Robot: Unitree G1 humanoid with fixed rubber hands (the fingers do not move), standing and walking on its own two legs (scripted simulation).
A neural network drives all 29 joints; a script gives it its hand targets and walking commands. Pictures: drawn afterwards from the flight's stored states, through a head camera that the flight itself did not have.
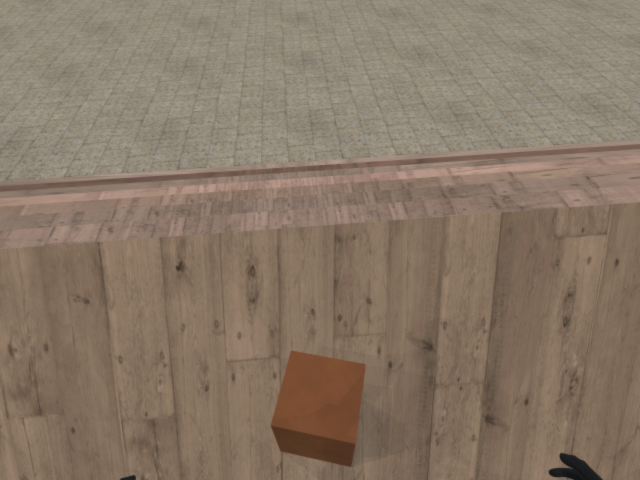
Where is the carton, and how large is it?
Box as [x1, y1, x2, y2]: [271, 350, 365, 466]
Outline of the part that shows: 291,350 271,422 271,427 280,450 350,466 355,443 365,364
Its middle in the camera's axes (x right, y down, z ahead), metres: +0.00 +0.48 +1.08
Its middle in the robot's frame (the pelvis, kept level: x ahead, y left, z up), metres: +0.41 +0.04 -0.66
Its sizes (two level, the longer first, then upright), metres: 0.210 0.200 0.250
